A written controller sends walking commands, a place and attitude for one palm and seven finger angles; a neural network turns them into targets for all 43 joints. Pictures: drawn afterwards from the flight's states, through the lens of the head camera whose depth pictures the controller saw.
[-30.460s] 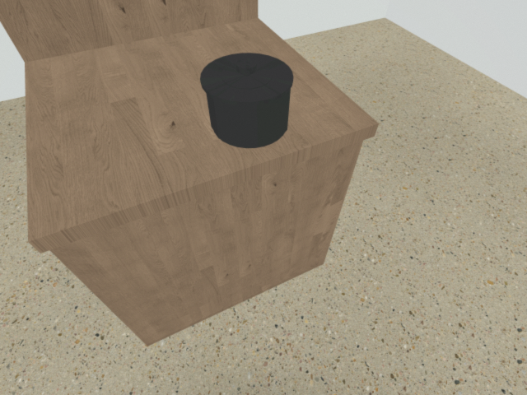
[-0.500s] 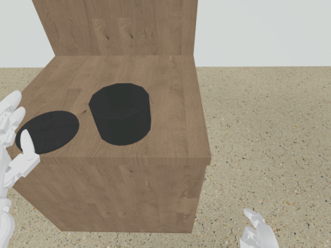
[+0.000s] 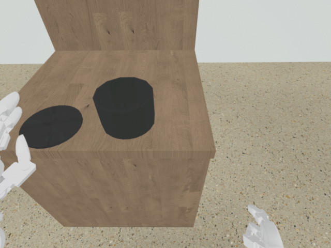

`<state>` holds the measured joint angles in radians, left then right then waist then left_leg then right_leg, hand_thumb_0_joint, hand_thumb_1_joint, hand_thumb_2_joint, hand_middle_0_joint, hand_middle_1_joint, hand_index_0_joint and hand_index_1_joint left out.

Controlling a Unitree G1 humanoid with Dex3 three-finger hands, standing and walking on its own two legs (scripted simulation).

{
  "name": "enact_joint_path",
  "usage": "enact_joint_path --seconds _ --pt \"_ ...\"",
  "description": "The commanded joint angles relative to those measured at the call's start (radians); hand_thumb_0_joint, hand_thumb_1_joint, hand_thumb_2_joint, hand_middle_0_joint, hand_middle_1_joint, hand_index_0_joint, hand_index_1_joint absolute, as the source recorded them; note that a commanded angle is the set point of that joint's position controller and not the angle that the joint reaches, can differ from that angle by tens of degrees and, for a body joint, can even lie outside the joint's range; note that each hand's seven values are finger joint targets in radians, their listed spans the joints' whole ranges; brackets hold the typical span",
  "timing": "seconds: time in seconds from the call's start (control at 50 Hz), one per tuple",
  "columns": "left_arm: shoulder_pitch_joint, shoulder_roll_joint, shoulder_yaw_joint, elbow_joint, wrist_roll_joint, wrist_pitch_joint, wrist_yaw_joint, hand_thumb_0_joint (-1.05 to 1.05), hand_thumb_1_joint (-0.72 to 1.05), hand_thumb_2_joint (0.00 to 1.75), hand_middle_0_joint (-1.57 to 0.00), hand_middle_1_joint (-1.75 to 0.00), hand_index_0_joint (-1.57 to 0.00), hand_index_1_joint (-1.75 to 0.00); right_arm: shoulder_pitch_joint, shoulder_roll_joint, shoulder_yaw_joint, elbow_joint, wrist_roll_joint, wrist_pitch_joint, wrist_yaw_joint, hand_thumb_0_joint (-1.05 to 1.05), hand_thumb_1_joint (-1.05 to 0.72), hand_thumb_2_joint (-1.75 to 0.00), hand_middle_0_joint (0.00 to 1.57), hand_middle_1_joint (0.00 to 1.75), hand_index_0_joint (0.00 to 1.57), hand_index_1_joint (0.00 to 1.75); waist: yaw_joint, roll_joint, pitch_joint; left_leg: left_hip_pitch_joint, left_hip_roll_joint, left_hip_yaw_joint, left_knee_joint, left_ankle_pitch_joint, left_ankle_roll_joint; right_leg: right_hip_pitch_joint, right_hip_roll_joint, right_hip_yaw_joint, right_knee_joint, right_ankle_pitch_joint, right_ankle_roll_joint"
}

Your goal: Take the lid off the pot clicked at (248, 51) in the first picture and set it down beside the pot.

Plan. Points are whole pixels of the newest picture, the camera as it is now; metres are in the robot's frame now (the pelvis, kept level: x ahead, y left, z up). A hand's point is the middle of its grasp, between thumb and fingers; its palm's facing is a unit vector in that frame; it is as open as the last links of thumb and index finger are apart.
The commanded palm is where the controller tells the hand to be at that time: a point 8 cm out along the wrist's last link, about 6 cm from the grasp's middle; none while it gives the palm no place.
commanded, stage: step back with the hand held close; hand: left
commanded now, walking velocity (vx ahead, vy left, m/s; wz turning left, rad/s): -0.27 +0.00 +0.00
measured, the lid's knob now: (49, 119) +0.46 +0.43 +0.03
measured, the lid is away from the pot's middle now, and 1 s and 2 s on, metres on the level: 0.25 0.25 0.25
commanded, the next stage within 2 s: stop stepping back and stand still in 1.12 s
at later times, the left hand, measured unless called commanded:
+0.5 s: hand out of the picture +0.13 +0.26 +0.21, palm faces +0.38 -0.80 -0.47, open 7.4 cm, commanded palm +0.07 +0.31 +0.22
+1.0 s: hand out of the picture +0.09 +0.27 +0.21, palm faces +0.37 -0.82 -0.43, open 7.4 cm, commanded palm +0.01 +0.32 +0.22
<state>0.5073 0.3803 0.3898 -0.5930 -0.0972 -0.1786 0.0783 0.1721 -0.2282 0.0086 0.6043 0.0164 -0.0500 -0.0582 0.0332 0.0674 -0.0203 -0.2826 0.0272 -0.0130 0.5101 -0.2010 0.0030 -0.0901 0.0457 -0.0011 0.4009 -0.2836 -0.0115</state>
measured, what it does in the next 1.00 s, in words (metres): walks backwards: left foot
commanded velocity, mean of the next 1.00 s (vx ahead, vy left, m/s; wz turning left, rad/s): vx -0.32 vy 0.00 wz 0.00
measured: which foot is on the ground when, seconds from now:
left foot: down 0.00-0.78, up 0.80-0.88, down 0.90-1.00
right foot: down 0.00-0.96, up 0.98-1.00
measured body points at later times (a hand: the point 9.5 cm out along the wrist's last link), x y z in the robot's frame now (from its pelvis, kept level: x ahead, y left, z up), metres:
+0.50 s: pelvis -0.06 +0.03 -0.01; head -0.04 +0.03 +0.44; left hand +0.11 +0.30 +0.23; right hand +0.10 -0.21 -0.09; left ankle +0.04 +0.11 -0.74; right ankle -0.04 -0.12 -0.74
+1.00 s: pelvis -0.12 +0.05 -0.01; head -0.10 +0.07 +0.44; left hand +0.06 +0.32 +0.23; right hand +0.05 -0.20 -0.09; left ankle -0.04 +0.14 -0.74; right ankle -0.09 -0.09 -0.73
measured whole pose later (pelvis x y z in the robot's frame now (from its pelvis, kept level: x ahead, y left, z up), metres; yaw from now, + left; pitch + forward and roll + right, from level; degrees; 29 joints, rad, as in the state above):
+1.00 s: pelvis -0.12 +0.05 -0.01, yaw -1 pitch +1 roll -1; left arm 0.50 0.47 0.46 -0.68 -0.08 -0.26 0.14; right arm 0.16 -0.19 -0.03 0.60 0.01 -0.04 -0.07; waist -0.01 -0.03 0.02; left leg -0.44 -0.01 0.03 0.59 -0.18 0.04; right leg -0.40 0.02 0.05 0.67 -0.34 0.02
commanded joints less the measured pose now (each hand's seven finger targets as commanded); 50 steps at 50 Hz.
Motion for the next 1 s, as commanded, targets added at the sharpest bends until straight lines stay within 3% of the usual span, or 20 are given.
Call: enact_joint_path --seconds 0.0,0.1,0.26,0.34,0.4,0.46,0.52,0.56,0.6,0.62,0.68,0.74,0.78,0.82,0.86,0.9,0.92,0.94,0.96,0.98 --pt "-0.018 0.203 0.131 -0.205 -0.006 -0.05 0.021 0.0 0.9 0.9 -0.2 -0.3 -0.2 -0.3 -0.103 -0.114 -0.058 -0.19 0.007 -0.031 -0.026 0.0 -0.9 -0.9 0.2 0.3 0.2 0.3 -0.02 -0.049 -0.094 0.164 0.05 -0.031 -0.009 0.273 0.04 -0.194 -0.122 0.041 -0.018 0.342 0.005" --pt "0.027 0.222 0.156 -0.251 -0.007 -0.048 0.037 0.0 0.9 0.9 -0.2 -0.3 -0.2 -0.3 -0.09 -0.124 -0.067 -0.222 0.011 -0.013 -0.029 0.0 -0.9 -0.9 0.2 0.3 0.2 0.3 -0.013 0.011 -0.12 0.117 0.084 -0.068 -0.068 0.297 0.043 -0.164 -0.071 0.015 0.043 0.236 0.014" --pt "0.094 0.225 0.186 -0.303 0.004 -0.083 0.059 0.0 0.9 0.9 -0.2 -0.3 -0.2 -0.3 -0.067 -0.136 -0.071 -0.235 0.004 -0.041 -0.033 0.0 -0.9 -0.9 0.2 0.3 0.2 0.3 -0.018 0.095 -0.112 -0.094 0.109 -0.134 -0.215 -0.174 0.055 -0.088 -0.031 -0.003 0.107 0.053 0.017" --pt "0.088 0.221 0.186 -0.279 0.007 -0.094 0.071 0.0 0.9 0.9 -0.2 -0.3 -0.2 -0.3 -0.047 -0.131 -0.072 -0.222 0.005 -0.054 -0.038 0.0 -0.9 -0.9 0.2 0.3 0.2 0.3 -0.032 0.021 -0.077 -0.14 0.085 -0.111 -0.184 -0.306 0.046 -0.127 -0.057 0.027 0.052 -0.008 0.0" --pt "0.056 0.215 0.172 -0.26 0.008 -0.1 0.079 0.0 0.9 0.9 -0.2 -0.3 -0.2 -0.3 -0.041 -0.122 -0.073 -0.202 0.005 -0.06 -0.038 0.0 -0.9 -0.9 0.2 0.3 0.2 0.3 -0.04 -0.051 -0.055 -0.069 0.055 -0.077 -0.081 -0.268 0.027 -0.258 -0.11 0.077 -0.029 -0.09 -0.027" --pt "0.015 0.212 0.154 -0.274 0.014 -0.108 0.088 0.0 0.9 0.9 -0.2 -0.3 -0.2 -0.3 -0.036 -0.119 -0.071 -0.176 0.0 -0.065 -0.04 0.0 -0.9 -0.9 0.2 0.3 0.2 0.3 -0.049 -0.085 -0.066 0.015 0.039 -0.061 0.03 -0.172 0.017 -0.352 -0.163 0.116 -0.046 -0.031 -0.045" --pt "-0.008 0.235 0.165 -0.296 0.018 -0.115 0.095 0.0 0.9 0.9 -0.2 -0.3 -0.2 -0.3 -0.049 -0.123 -0.069 -0.173 -0.002 -0.075 -0.044 0.0 -0.9 -0.9 0.2 0.3 0.2 0.3 -0.046 -0.028 -0.077 0.006 0.067 -0.096 -0.038 -0.178 0.025 -0.337 -0.12 0.075 0.016 -0.021 -0.024" --pt "-0.001 0.202 0.149 -0.286 0.021 -0.121 0.092 0.0 0.9 0.9 -0.2 -0.3 -0.2 -0.3 -0.064 -0.131 -0.066 -0.186 -0.001 -0.083 -0.045 0.0 -0.9 -0.9 0.2 0.3 0.2 0.3 -0.039 0.09 -0.045 -0.107 0.122 -0.172 -0.198 -0.379 0.041 -0.268 -0.045 0.019 0.098 -0.133 0.003" --pt "0.003 0.192 0.168 -0.276 0.039 -0.124 0.092 0.0 0.9 0.9 -0.2 -0.3 -0.2 -0.3 -0.067 -0.142 -0.072 -0.195 -0.008 -0.086 -0.047 0.0 -0.9 -0.9 0.2 0.3 0.2 0.3 -0.031 0.214 -0.041 -0.343 0.187 -0.258 -0.369 -0.623 0.076 -0.06 0.035 -0.026 0.279 -0.12 0.02" --pt "0.002 0.218 0.187 -0.276 0.038 -0.128 0.094 0.0 0.9 0.9 -0.2 -0.3 -0.2 -0.3 -0.063 -0.139 -0.074 -0.195 -0.01 -0.084 -0.048 0.0 -0.9 -0.9 0.2 0.3 0.2 0.3 -0.028 0.208 -0.041 -0.369 0.198 -0.269 -0.378 -0.594 0.084 -0.045 0.042 -0.023 0.309 -0.105 0.02" --pt "0.05 0.225 0.189 -0.289 0.025 -0.132 0.082 0.0 0.9 0.9 -0.2 -0.3 -0.2 -0.3 -0.048 -0.111 -0.076 -0.188 -0.011 -0.079 -0.032 0.0 -0.9 -0.9 0.2 0.3 0.2 0.3 -0.029 0.069 -0.077 -0.246 0.134 -0.161 -0.217 -0.411 0.055 -0.12 -0.013 0.013 0.123 -0.095 -0.014" --pt "0.02 0.264 0.193 -0.32 0.018 -0.144 0.084 0.0 0.9 0.9 -0.2 -0.3 -0.2 -0.3 -0.034 -0.099 -0.07 -0.155 -0.021 -0.068 -0.018 0.0 -0.9 -0.9 0.2 0.3 0.2 0.3 -0.044 -0.156 -0.118 -0.037 0.013 -0.024 0.136 -0.188 -0.005 -0.331 -0.241 0.268 -0.086 0.04 -0.097" --pt "0.019 0.236 0.174 -0.292 0.016 -0.136 0.091 0.0 0.9 0.9 -0.2 -0.3 -0.2 -0.3 -0.028 -0.082 -0.079 -0.143 -0.01 -0.052 -0.012 0.0 -0.9 -0.9 0.2 0.3 0.2 0.3 -0.053 -0.223 -0.141 -0.013 -0.012 -0.006 0.316 -0.14 -0.02 -0.347 -0.35 0.304 -0.083 0.266 -0.147" --pt "-0.008 0.246 0.178 -0.274 0.021 -0.125 0.091 0.0 0.9 0.9 -0.2 -0.3 -0.2 -0.3 -0.054 -0.074 -0.069 -0.145 -0.016 -0.032 -0.013 0.0 -0.9 -0.9 0.2 0.3 0.2 0.3 -0.062 -0.172 -0.12 -0.068 0.005 -0.024 0.248 -0.09 -0.017 -0.268 -0.312 0.246 0.019 0.533 -0.117" --pt "-0.027 0.235 0.17 -0.255 0.021 -0.121 0.091 0.0 0.9 0.9 -0.2 -0.3 -0.2 -0.3 -0.061 -0.093 -0.075 -0.142 -0.007 -0.027 -0.027 0.0 -0.9 -0.9 0.2 0.3 0.2 0.3 -0.058 -0.083 -0.094 -0.035 0.062 -0.066 0.034 0.196 0.012 -0.258 -0.197 0.151 0.126 0.502 -0.037" --pt "-0.028 0.239 0.172 -0.264 0.007 -0.138 0.082 0.0 0.9 0.9 -0.2 -0.3 -0.2 -0.3 -0.061 -0.123 -0.088 -0.155 0.016 -0.045 -0.03 0.0 -0.9 -0.9 0.2 0.3 0.2 0.3 -0.04 0.013 -0.136 -0.039 0.142 -0.096 -0.075 0.295 0.031 -0.181 -0.064 0.067 0.203 0.277 0.013" --pt "0.018 0.254 0.204 -0.23 0.004 -0.132 0.084 0.0 0.9 0.9 -0.2 -0.3 -0.2 -0.3 -0.072 -0.126 -0.093 -0.165 0.003 -0.05 -0.031 0.0 -0.9 -0.9 0.2 0.3 0.2 0.3 -0.027 0.08 -0.151 -0.026 0.186 -0.161 -0.112 0.387 0.069 -0.208 -0.021 0.039 0.261 0.137 0.027" --pt "0.037 0.235 0.195 -0.264 -0.005 -0.126 0.074 0.0 0.9 0.9 -0.2 -0.3 -0.2 -0.3 -0.06 -0.109 -0.088 -0.167 -0.014 -0.051 -0.026 0.0 -0.9 -0.9 0.2 0.3 0.2 0.3 -0.026 0.168 -0.178 -0.03 0.236 -0.216 -0.176 0.4 0.093 -0.223 -0.004 0.022 0.362 -0.092 0.032" --pt "0.013 0.242 0.2 -0.299 -0.003 -0.123 0.07 0.0 0.9 0.9 -0.2 -0.3 -0.2 -0.3 -0.053 -0.115 -0.089 -0.165 -0.03 -0.059 -0.018 0.0 -0.9 -0.9 0.2 0.3 0.2 0.3 -0.03 0.202 -0.164 -0.098 0.277 -0.251 -0.235 0.269 0.121 -0.222 0.014 0.043 0.492 -0.246 0.03" --pt "0.023 0.23 0.197 -0.32 -0.004 -0.124 0.073 0.0 0.9 0.9 -0.2 -0.3 -0.2 -0.3 -0.037 -0.109 -0.092 -0.157 -0.033 -0.071 -0.012 0.0 -0.9 -0.9 0.2 0.3 0.2 0.3 -0.029 0.189 -0.163 -0.107 0.288 -0.252 -0.226 0.227 0.138 -0.232 0.011 0.061 0.515 -0.264 0.024"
